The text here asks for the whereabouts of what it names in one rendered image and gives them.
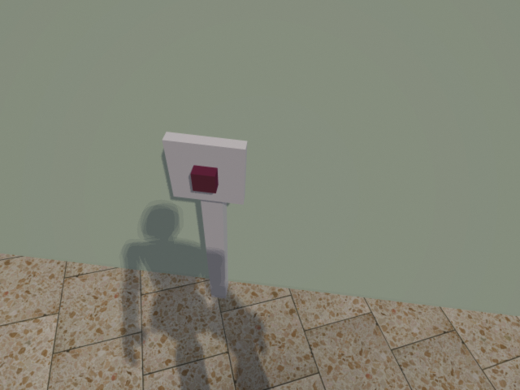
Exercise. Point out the button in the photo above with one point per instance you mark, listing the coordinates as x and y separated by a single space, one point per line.
204 179

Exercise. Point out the panel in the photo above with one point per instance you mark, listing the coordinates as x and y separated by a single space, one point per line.
182 151

